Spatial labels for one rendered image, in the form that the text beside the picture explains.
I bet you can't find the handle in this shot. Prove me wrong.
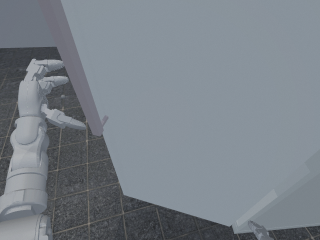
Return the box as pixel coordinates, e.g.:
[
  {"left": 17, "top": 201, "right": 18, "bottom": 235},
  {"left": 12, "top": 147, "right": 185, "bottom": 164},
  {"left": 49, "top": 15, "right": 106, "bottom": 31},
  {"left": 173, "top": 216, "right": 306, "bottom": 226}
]
[{"left": 37, "top": 0, "right": 109, "bottom": 137}]

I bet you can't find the left robot upper arm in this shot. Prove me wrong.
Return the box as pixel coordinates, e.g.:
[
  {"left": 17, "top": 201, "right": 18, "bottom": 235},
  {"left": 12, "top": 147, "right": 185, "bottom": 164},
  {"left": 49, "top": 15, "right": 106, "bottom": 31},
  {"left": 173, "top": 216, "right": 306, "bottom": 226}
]
[{"left": 0, "top": 214, "right": 53, "bottom": 240}]

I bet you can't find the fridge door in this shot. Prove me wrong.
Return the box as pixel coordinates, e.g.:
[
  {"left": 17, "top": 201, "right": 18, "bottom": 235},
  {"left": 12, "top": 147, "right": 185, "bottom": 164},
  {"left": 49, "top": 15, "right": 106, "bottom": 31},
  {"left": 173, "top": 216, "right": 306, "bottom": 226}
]
[{"left": 61, "top": 0, "right": 320, "bottom": 227}]

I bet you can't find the left robot hand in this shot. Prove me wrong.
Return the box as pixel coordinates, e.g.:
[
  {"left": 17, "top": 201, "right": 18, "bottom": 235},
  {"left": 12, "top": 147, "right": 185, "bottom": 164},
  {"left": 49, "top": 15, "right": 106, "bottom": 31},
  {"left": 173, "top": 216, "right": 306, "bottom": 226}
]
[{"left": 18, "top": 59, "right": 86, "bottom": 130}]

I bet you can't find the left robot forearm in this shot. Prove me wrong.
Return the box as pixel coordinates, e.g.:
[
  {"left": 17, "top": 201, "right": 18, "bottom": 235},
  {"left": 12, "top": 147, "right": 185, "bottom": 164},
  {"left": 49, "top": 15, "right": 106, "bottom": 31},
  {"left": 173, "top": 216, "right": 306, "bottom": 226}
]
[{"left": 0, "top": 116, "right": 50, "bottom": 222}]

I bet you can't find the right robot hand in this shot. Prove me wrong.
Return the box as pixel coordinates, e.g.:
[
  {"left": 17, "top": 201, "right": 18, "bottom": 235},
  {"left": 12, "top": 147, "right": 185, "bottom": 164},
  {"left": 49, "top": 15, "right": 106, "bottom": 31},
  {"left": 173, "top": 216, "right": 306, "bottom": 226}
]
[{"left": 248, "top": 220, "right": 274, "bottom": 240}]

